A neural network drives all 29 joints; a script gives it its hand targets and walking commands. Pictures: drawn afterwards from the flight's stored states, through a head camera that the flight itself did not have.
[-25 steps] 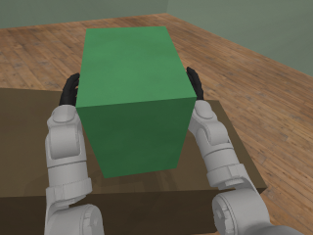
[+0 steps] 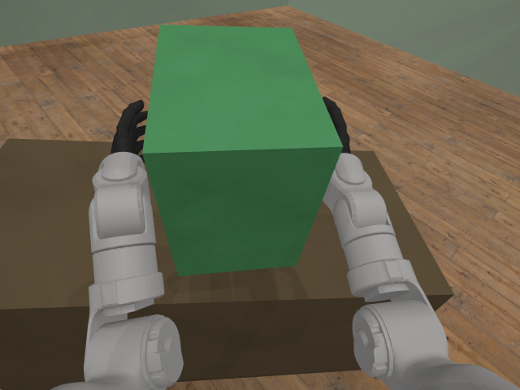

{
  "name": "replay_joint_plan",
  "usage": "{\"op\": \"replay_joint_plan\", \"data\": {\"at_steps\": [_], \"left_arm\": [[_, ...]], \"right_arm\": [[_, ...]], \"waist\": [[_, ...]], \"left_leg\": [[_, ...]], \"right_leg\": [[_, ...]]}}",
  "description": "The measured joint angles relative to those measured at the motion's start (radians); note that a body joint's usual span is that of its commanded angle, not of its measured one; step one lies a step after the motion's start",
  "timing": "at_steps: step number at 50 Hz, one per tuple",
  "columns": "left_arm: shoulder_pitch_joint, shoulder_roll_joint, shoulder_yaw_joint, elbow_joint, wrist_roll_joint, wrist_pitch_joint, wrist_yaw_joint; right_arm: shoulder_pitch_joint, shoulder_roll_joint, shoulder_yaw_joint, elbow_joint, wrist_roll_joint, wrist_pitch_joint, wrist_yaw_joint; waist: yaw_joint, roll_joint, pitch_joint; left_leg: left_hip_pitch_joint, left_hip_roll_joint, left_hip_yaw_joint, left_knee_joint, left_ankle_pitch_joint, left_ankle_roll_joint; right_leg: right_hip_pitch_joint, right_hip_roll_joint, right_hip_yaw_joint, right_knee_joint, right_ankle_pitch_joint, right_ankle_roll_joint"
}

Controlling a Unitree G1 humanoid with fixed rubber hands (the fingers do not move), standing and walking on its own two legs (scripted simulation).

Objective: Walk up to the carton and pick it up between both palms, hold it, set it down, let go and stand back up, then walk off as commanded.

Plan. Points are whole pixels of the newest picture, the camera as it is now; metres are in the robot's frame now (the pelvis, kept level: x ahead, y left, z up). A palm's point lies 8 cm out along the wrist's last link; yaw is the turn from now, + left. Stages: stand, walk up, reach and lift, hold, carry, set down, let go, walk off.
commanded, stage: hold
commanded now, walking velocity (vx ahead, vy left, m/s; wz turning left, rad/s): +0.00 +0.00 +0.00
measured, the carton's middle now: (233, 155) +0.42 +0.01 +0.16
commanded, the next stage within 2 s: none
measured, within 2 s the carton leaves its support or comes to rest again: neither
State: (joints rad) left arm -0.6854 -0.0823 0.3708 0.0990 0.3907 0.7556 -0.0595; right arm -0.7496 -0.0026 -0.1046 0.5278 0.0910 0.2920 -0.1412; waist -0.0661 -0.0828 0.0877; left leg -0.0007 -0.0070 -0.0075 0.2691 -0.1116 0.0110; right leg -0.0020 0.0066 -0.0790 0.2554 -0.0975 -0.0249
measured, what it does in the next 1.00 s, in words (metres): stands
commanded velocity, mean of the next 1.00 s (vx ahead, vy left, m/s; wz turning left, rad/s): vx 0.00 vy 0.00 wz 0.00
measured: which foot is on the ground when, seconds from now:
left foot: down 0.00-1.00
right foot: down 0.00-1.00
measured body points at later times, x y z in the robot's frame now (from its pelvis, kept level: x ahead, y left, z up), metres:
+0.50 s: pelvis +0.01 +0.01 +0.00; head -0.01 +0.02 +0.45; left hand +0.40 +0.17 +0.20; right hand +0.40 -0.12 +0.19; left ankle +0.04 +0.12 -0.75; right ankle +0.04 -0.10 -0.75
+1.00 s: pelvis +0.01 +0.02 +0.00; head -0.02 +0.02 +0.45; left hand +0.39 +0.15 +0.19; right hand +0.39 -0.15 +0.17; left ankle +0.04 +0.12 -0.75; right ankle +0.04 -0.10 -0.75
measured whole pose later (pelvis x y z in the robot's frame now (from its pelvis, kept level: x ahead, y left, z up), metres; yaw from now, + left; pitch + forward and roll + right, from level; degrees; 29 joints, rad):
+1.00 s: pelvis +0.01 +0.02 +0.00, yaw -1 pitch -12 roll -1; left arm -0.60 -0.11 0.31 0.00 0.43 0.81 -0.07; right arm -0.65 -0.03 -0.04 0.46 0.18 0.30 -0.17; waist -0.11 -0.01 0.14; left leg 0.08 -0.01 0.01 0.30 -0.16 0.02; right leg 0.10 0.00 -0.07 0.23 -0.11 -0.01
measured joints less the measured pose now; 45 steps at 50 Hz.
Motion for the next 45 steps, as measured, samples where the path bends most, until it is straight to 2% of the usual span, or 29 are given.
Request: {"op": "replay_joint_plan", "data": {"at_steps": [4,8,13,19,24,30,36,40,45], "left_arm": [[0.025,0.023,-0.011,0.001,-0.003,0.003,-0.007],[0.038,0.039,-0.018,0.007,-0.001,0.011,-0.022],[0.041,0.047,-0.026,0.028,0.017,0.027,-0.047],[0.043,0.043,-0.031,-0.017,-0.012,0.012,-0.045],[0.025,0.037,-0.011,-0.018,-0.038,-0.016,-0.039],[0.024,0.03,0.004,-0.012,-0.025,0.003,-0.033],[0.088,0.042,-0.062,-0.076,-0.028,0.031,0.002],[0.127,0.039,-0.102,-0.135,-0.025,0.04,0.02],[0.097,0.01,-0.094,-0.116,0.021,0.068,0.005]], "right_arm": [[-0.01,0.012,0.006,0.031,0.001,-0.004,-0.003],[0.001,0.03,0.001,0.047,0.011,-0.011,-0.014],[0.031,0.031,0.016,0.041,0.025,0.004,-0.034],[0.065,0.008,0.061,-0.044,0.065,-0.006,-0.065],[0.061,-0.003,0.072,-0.083,0.065,-0.008,-0.08],[0.032,0.002,0.061,-0.028,0.049,0.002,-0.058],[0.044,0.015,0.041,-0.012,0.062,-0.016,-0.026],[0.079,0.015,0.044,-0.059,0.087,-0.022,-0.02],[0.09,-0.007,0.05,-0.05,0.083,-0.01,-0.015]], "waist": [[-0.012,-0.044,-0.021],[-0.028,-0.057,-0.023],[-0.035,-0.016,0.0],[-0.035,0.062,0.043],[-0.017,0.074,0.041],[0.0,0.002,0.015],[-0.017,-0.064,-0.004],[-0.039,-0.052,-0.005],[-0.05,0.006,0.024]], "left_leg": [[0.007,0.013,-0.023,0.012,-0.013,-0.016],[0.023,0.017,-0.041,0.029,-0.03,-0.025],[0.044,0.009,-0.039,0.032,-0.039,-0.018],[0.037,-0.005,-0.02,0.039,-0.041,0.001],[0.023,-0.011,-0.002,0.027,-0.032,0.015],[0.022,-0.009,0.003,0.017,-0.03,0.012],[0.018,-0.002,-0.016,0.037,-0.044,-0.005],[0.025,0.004,-0.016,0.064,-0.066,-0.007],[0.064,-0.001,-0.001,0.054,-0.067,0.005]], "right_leg": [[0.02,0.013,-0.023,-0.001,-0.014,-0.015],[0.048,0.017,-0.04,0.002,-0.03,-0.02],[0.072,0.01,-0.039,-0.002,-0.035,-0.011],[0.065,-0.004,-0.02,-0.004,-0.026,0.01],[0.044,-0.01,-0.003,-0.015,-0.011,0.019],[0.038,-0.009,0.002,-0.016,-0.011,0.014],[0.052,-0.001,-0.016,-0.021,-0.02,0.007],[0.073,0.006,-0.016,-0.027,-0.023,0.007],[0.102,0.0,-0.001,-0.027,-0.024,0.014]]}}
